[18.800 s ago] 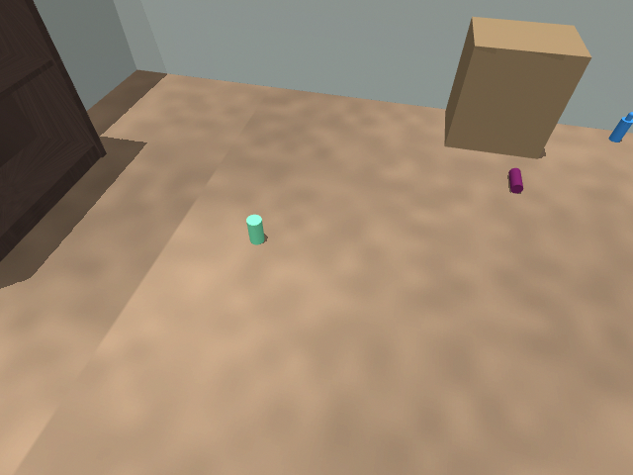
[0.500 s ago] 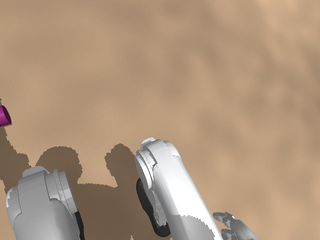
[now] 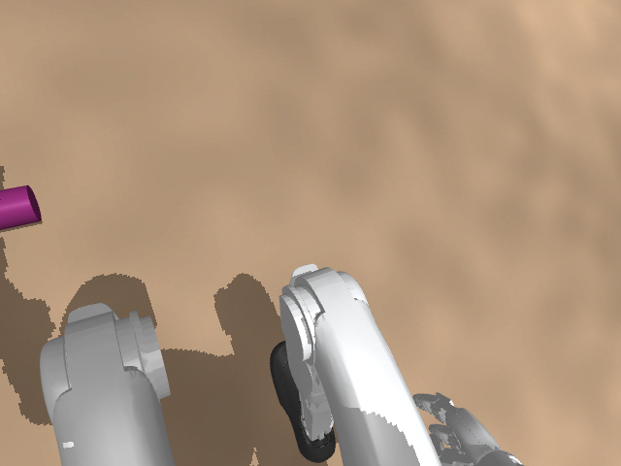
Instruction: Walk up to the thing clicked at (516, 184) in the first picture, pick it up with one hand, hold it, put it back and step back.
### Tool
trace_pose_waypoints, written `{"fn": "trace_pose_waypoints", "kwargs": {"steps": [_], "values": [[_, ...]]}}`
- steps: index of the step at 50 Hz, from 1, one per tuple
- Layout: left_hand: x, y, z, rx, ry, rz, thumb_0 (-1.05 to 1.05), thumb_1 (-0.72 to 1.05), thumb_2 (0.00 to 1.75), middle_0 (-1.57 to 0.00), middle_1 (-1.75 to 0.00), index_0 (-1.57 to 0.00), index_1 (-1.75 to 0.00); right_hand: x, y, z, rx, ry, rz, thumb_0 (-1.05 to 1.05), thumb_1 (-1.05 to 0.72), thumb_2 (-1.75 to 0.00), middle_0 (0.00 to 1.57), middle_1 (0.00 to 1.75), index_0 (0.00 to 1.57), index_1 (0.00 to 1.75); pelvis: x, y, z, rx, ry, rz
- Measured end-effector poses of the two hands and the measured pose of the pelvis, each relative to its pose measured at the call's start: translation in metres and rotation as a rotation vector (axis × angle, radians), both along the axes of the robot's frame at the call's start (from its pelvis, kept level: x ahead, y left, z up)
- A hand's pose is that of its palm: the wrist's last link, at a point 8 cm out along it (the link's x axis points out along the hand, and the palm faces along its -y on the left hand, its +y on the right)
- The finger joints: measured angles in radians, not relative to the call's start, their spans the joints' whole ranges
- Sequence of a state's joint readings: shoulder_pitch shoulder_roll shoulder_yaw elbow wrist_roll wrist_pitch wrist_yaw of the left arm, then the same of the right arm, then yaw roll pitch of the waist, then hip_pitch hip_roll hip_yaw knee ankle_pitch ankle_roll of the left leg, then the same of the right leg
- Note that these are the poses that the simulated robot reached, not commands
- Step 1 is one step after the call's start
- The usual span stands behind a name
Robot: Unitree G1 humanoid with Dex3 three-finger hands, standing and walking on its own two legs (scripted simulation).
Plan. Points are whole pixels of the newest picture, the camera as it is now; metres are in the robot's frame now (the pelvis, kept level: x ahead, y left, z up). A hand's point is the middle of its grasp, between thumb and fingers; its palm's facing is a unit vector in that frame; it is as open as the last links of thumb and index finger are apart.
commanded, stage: rest palm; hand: left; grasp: from above
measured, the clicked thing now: out of the picture +0.46 +0.35 -0.30
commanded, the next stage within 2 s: close in 1.60 s
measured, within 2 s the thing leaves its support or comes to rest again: neither
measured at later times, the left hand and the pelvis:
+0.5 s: hand out of the picture +0.45 +0.33 -0.24, palm faces -0.45 -0.14 -0.88, open 14.0 cm; pelvis +0.00 +0.00 -0.01, yaw -2 degrees
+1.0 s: hand out of the picture +0.45 +0.33 -0.26, palm faces -0.44 -0.16 -0.88, open 14.3 cm; pelvis +0.00 +0.01 -0.01, yaw -4 degrees
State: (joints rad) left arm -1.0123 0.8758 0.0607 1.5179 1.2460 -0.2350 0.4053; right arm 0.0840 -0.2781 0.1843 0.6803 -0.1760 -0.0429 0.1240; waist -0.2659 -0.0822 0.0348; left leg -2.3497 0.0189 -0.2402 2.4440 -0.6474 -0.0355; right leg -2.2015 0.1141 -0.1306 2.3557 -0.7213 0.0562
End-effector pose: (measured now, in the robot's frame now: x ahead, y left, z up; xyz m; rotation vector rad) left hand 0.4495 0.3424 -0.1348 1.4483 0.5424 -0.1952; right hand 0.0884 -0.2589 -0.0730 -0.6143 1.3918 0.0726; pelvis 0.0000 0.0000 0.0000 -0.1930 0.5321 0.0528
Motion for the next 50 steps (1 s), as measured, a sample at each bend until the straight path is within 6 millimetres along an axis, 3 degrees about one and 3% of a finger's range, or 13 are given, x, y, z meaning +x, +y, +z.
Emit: {"fn": "trace_pose_waypoints", "kwargs": {"steps": [6, 17, 23, 50], "values": [[0.003, -0.003, -0.010, 0.013, -0.012, 0.018, 0.00, -0.45, 0.97, -0.16, -0.97, -0.16, -0.98, -0.005, 0.002, 0.002, -0.006, -0.005, 0.014, 0.00, -0.90, -0.89, 0.20, 0.30, 0.20, 0.30, -0.001, 0.001, -0.003, -0.003, -0.009, -0.006], [0.004, -0.005, -0.037, 0.016, 0.023, 0.048, 0.00, -0.49, 0.98, -0.13, -0.95, -0.13, -0.96, -0.038, 0.010, 0.002, 0.008, 0.065, 0.007, 0.00, -0.90, -0.90, 0.20, 0.30, 0.20, 0.30, -0.002, 0.003, -0.009, -0.012, -0.027, -0.019], [0.007, -0.007, -0.048, 0.004, 0.014, 0.041, 0.00, -0.50, 0.98, -0.13, -0.94, -0.12, -0.96, -0.047, 0.014, 0.004, 0.015, 0.101, 0.023, 0.00, -0.90, -0.90, 0.20, 0.30, 0.20, 0.30, 0.000, 0.003, -0.012, -0.021, -0.032, -0.027], [0.006, -0.007, -0.069, 0.001, 0.004, 0.060, 0.00, -0.54, 0.99, -0.11, -0.94, -0.09, -0.96, -0.012, 0.018, 0.008, 0.045, 0.052, 0.153, 0.00, -0.91, -0.90, 0.20, 0.30, 0.20, 0.30, 0.002, 0.006, -0.013, -0.047, -0.054, -0.041]]}}
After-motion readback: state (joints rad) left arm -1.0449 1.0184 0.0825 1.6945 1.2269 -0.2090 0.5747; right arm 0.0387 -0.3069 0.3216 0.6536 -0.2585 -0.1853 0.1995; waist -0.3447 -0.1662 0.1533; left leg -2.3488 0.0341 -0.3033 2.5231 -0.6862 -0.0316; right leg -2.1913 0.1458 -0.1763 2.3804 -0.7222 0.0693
